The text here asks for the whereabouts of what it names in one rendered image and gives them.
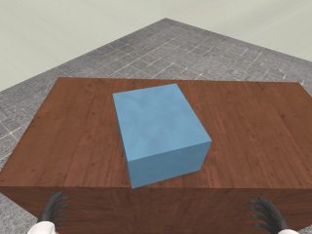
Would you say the robot right hand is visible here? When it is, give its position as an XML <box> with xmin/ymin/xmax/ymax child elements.
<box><xmin>248</xmin><ymin>196</ymin><xmax>291</xmax><ymax>234</ymax></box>

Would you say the robot left forearm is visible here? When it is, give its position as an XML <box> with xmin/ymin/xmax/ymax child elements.
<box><xmin>27</xmin><ymin>221</ymin><xmax>57</xmax><ymax>234</ymax></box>

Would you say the pedestal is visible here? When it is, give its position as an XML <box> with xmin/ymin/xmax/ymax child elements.
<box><xmin>0</xmin><ymin>77</ymin><xmax>312</xmax><ymax>234</ymax></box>

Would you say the carton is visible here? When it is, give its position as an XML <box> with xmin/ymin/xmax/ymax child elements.
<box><xmin>112</xmin><ymin>83</ymin><xmax>212</xmax><ymax>189</ymax></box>

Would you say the robot left hand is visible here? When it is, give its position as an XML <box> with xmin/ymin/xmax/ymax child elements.
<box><xmin>36</xmin><ymin>191</ymin><xmax>69</xmax><ymax>227</ymax></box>

